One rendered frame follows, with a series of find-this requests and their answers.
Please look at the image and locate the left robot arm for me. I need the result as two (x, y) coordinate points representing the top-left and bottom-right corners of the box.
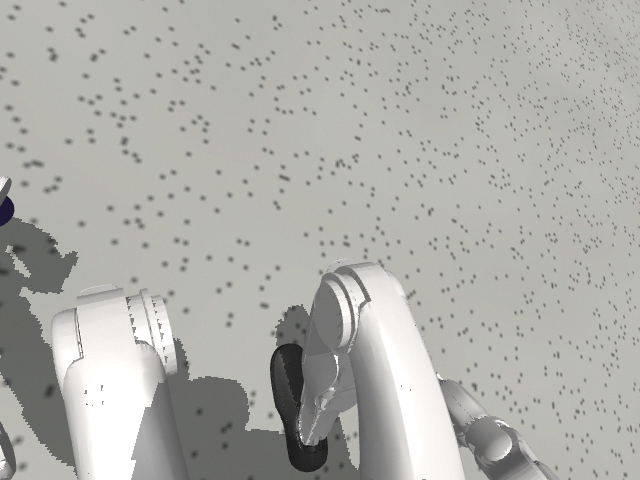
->
(0, 422), (16, 480)

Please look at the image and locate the right robot arm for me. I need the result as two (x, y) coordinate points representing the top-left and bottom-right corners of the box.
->
(465, 416), (560, 480)

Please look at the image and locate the right robot hand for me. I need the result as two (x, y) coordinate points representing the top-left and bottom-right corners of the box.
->
(436, 372), (490, 448)

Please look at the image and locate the can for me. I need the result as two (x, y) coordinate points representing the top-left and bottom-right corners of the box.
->
(0, 196), (14, 226)

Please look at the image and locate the right robot foot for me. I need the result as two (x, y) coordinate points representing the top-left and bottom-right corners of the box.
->
(270, 343), (328, 472)

